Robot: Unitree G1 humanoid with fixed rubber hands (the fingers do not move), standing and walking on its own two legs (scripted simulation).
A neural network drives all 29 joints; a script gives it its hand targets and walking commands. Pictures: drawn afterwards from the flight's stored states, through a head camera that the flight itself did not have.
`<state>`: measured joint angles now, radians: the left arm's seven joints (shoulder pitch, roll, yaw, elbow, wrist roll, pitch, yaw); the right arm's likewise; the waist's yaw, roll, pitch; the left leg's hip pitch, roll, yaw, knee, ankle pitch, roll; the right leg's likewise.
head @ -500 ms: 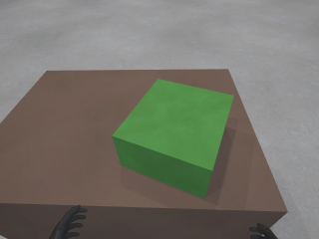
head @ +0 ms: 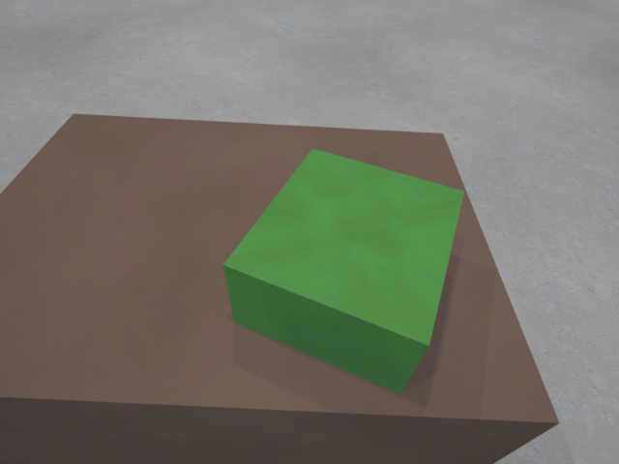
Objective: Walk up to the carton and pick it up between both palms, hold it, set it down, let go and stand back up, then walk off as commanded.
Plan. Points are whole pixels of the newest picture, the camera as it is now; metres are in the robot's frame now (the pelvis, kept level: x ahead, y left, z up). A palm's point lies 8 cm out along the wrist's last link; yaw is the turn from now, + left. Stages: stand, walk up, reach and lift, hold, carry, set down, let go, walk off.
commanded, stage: walk off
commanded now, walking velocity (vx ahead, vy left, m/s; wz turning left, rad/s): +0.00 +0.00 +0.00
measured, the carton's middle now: (351, 255) +0.47 -0.03 -0.02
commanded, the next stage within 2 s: stand in 1.36 s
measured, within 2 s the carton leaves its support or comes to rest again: neither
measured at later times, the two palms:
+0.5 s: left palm out of the picture -0.04 +0.30 -0.11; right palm out of the picture +0.07 -0.34 -0.14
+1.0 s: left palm out of the picture -0.13 +0.36 -0.12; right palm out of the picture -0.12 -0.30 -0.12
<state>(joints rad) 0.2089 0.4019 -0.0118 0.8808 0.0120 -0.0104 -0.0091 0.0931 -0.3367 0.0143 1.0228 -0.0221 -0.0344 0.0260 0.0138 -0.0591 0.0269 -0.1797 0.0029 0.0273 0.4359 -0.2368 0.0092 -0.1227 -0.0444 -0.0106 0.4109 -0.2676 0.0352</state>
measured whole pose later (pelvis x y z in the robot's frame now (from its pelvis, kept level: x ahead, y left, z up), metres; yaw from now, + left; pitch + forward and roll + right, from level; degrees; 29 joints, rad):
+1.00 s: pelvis -0.23 +0.02 -0.04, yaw +5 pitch -3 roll -2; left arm 0.18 0.46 0.09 0.76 0.00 0.06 0.03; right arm 0.21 -0.42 -0.04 0.80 -0.05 0.07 0.02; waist -0.02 0.00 0.13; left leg -0.36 0.00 -0.03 0.85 -0.43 0.02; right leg -0.59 0.08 0.16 1.11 -0.54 -0.02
